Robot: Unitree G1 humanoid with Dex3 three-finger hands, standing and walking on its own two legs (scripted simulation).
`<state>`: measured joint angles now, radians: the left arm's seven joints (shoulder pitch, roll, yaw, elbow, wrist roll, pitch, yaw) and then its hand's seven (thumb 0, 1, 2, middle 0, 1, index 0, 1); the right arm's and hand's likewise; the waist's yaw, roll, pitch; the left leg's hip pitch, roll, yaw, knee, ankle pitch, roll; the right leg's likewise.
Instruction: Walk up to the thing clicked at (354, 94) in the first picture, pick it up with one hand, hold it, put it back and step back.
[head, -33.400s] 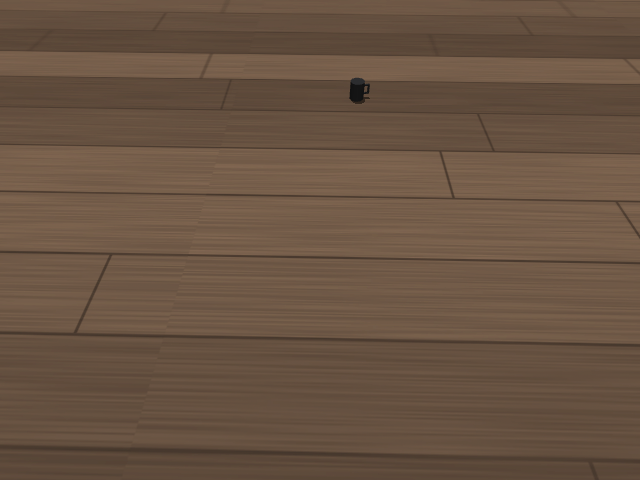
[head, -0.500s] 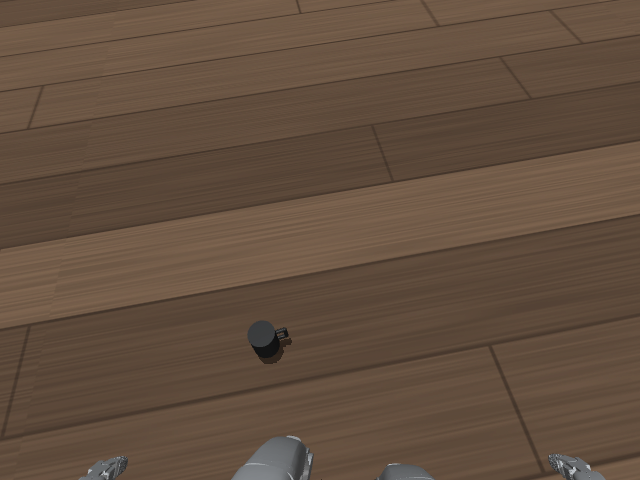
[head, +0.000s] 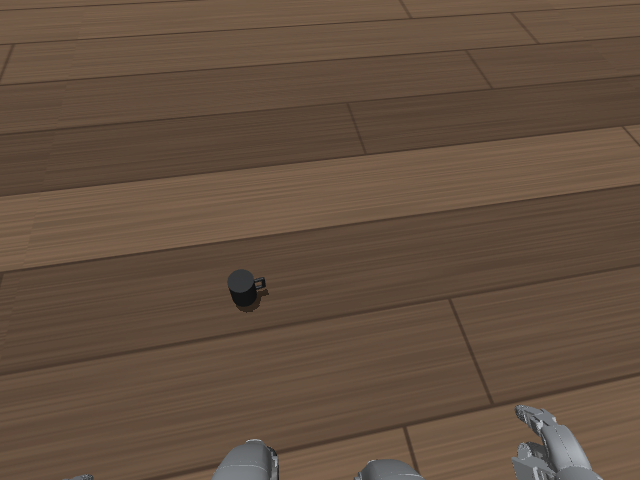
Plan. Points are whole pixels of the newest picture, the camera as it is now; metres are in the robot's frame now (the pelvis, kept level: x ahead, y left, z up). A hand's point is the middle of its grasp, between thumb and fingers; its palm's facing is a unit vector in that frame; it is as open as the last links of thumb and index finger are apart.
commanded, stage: step back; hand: left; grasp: from above
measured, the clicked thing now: (247, 286) +0.69 +0.23 -0.70
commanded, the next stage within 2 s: stand in 1.88 s
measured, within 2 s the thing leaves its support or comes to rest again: neither
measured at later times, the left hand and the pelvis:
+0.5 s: hand out of the picture -0.06 +0.26 -0.14, palm faces +0.07 -0.91 -0.41, open 7.4 cm; pelvis -0.18 -0.02 +0.00, yaw +5 degrees
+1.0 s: hand out of the picture -0.29 +0.24 -0.13, palm faces +0.09 -0.89 -0.44, open 7.4 cm; pelvis -0.33 -0.05 +0.00, yaw +5 degrees
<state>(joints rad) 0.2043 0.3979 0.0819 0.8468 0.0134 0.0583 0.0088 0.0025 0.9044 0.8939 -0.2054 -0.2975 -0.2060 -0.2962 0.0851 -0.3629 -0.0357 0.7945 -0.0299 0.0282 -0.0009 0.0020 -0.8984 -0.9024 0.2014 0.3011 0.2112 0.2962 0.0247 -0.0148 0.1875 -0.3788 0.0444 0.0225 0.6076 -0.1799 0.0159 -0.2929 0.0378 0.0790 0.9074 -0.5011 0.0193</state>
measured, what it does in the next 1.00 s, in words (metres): walks backwards: right foot, then left foot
